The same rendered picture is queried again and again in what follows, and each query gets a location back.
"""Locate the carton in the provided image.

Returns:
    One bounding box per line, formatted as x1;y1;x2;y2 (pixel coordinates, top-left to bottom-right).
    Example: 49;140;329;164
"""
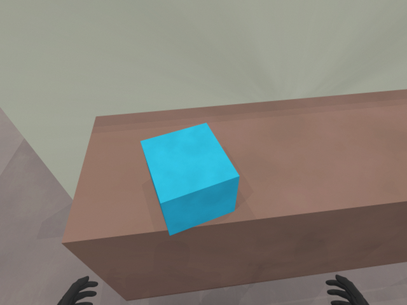
141;123;240;236

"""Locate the pedestal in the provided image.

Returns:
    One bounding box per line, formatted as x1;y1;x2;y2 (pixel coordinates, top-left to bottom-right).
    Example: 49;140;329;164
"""
61;89;407;301

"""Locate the left robot hand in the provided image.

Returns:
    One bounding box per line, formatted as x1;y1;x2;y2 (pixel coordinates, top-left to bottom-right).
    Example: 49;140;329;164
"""
57;276;98;305

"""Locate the right robot hand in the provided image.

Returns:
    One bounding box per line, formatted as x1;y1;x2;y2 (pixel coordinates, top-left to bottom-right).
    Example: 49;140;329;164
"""
326;274;369;305

